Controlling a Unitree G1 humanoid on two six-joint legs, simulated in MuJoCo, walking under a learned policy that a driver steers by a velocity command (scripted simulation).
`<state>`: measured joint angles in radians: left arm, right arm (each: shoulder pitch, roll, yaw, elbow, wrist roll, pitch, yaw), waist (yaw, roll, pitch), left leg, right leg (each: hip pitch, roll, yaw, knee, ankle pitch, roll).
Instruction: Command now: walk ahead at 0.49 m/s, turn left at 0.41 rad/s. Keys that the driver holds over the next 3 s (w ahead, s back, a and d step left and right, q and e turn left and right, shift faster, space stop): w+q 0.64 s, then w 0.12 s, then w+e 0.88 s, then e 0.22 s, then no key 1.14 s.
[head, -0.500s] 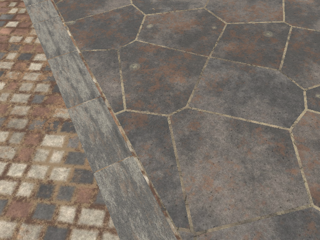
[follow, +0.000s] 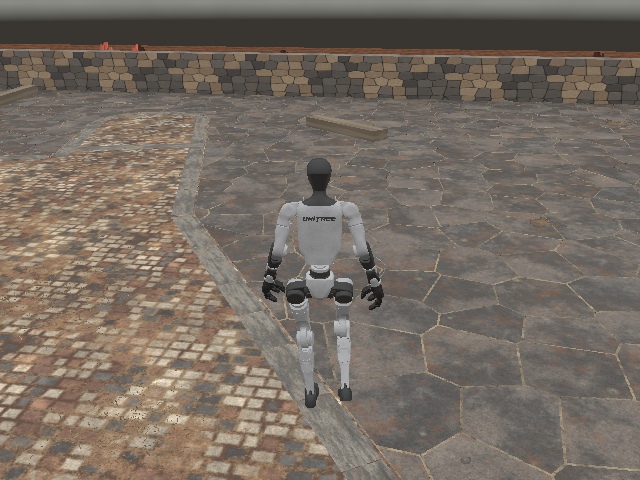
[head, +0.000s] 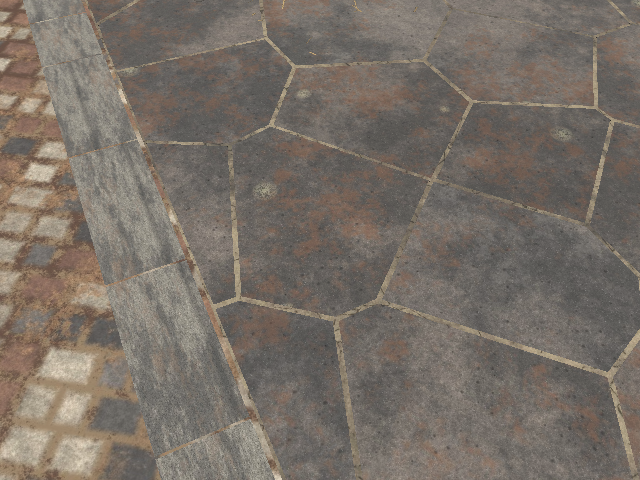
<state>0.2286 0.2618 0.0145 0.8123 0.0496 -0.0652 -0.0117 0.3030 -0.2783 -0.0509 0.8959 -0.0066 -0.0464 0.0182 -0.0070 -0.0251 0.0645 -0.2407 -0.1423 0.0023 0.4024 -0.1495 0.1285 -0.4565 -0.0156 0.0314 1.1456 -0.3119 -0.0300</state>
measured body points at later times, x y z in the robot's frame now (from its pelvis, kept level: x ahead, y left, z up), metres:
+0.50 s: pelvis +0.29 -0.04 +0.00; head +0.32 -0.05 +0.45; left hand +0.34 +0.25 -0.09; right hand +0.43 -0.30 -0.13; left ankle +0.19 +0.05 -0.65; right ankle +0.34 -0.13 -0.74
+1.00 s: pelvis +0.51 +0.09 +0.00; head +0.53 +0.12 +0.45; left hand +0.40 +0.32 -0.15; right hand +0.74 -0.08 -0.11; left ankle +0.51 +0.16 -0.74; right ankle +0.50 -0.07 -0.65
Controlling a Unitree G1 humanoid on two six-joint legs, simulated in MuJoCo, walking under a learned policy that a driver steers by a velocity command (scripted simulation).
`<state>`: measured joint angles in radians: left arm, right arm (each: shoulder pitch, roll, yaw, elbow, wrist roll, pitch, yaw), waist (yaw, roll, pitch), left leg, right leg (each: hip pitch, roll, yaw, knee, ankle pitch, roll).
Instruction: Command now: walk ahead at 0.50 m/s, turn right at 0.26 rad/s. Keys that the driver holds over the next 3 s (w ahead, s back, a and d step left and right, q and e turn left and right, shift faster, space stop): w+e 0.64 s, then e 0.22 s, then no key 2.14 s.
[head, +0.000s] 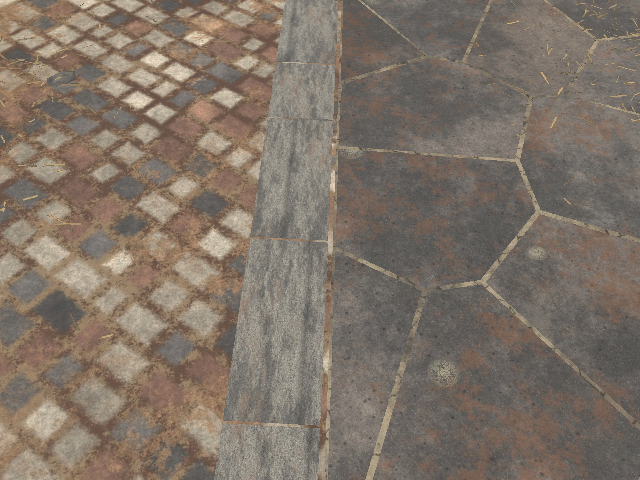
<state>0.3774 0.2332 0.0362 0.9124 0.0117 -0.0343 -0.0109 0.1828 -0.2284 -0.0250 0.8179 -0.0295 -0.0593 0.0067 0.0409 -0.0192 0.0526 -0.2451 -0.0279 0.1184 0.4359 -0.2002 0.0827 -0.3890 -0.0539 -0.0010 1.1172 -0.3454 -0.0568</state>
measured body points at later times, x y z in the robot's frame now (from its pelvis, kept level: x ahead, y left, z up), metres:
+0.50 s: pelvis +0.26 -0.06 -0.02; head +0.29 -0.07 +0.43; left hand +0.45 +0.16 -0.14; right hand +0.24 -0.32 -0.15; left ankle +0.15 +0.09 -0.63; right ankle +0.30 -0.11 -0.74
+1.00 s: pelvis +0.48 -0.09 -0.01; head +0.53 -0.10 +0.43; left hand +0.68 +0.13 -0.15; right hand +0.49 -0.40 -0.11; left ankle +0.61 -0.07 -0.74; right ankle +0.34 -0.13 -0.66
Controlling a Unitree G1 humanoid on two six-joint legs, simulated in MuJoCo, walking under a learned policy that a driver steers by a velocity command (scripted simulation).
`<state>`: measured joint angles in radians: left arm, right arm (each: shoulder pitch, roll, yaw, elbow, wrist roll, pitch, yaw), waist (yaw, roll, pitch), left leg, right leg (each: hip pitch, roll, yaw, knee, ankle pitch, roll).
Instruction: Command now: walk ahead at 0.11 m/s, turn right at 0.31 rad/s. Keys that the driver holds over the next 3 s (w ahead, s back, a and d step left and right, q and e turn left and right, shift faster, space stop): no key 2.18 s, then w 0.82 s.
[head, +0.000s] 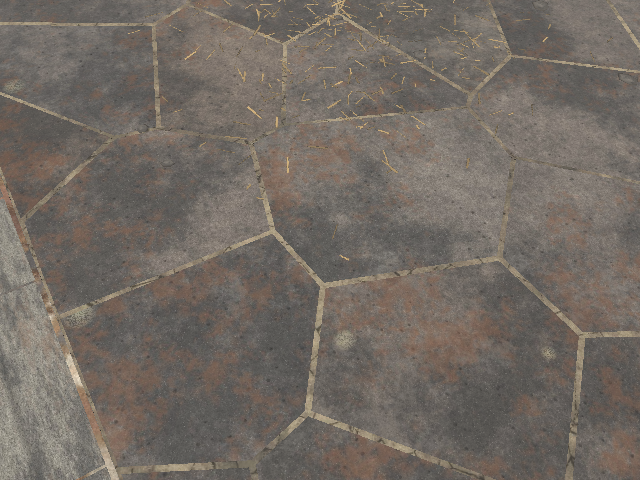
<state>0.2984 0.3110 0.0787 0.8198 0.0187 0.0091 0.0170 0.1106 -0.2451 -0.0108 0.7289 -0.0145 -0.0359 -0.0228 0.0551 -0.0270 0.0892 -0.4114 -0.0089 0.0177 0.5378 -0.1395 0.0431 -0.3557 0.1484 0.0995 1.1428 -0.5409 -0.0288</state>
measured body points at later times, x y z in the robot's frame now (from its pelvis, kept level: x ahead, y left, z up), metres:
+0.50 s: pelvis +0.03 -0.01 +0.02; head +0.03 -0.01 +0.46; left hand +0.13 +0.23 -0.12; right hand +0.08 -0.26 -0.13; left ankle +0.10 +0.10 -0.73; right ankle +0.02 -0.11 -0.73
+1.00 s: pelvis +0.06 -0.01 +0.02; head +0.06 -0.01 +0.47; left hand +0.07 +0.22 -0.14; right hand +0.07 -0.24 -0.14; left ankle +0.10 +0.10 -0.73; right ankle +0.02 -0.11 -0.73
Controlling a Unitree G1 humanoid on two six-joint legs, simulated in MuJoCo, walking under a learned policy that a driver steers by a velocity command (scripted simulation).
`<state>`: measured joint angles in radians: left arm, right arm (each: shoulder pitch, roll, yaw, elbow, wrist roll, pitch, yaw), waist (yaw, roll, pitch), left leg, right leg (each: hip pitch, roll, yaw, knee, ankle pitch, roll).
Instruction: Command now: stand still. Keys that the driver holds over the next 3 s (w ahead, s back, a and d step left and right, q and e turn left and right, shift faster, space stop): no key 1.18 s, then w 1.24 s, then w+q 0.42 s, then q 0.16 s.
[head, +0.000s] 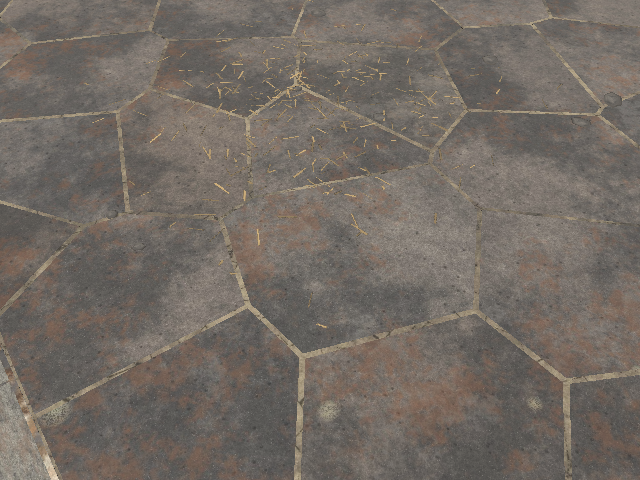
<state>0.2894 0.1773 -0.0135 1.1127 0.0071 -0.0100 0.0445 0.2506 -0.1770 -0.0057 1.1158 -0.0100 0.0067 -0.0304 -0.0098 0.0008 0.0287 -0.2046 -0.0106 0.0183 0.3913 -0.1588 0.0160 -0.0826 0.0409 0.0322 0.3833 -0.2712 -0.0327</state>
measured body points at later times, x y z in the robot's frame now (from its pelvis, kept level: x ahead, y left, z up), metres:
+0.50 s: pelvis +0.01 +0.00 +0.00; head +0.01 +0.00 +0.45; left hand -0.02 +0.22 -0.16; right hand -0.01 -0.22 -0.16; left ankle +0.03 +0.11 -0.74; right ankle -0.04 -0.10 -0.74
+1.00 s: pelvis +0.01 -0.01 +0.00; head +0.02 -0.01 +0.45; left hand -0.03 +0.20 -0.16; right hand -0.01 -0.22 -0.17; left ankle +0.03 +0.11 -0.74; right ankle -0.04 -0.10 -0.74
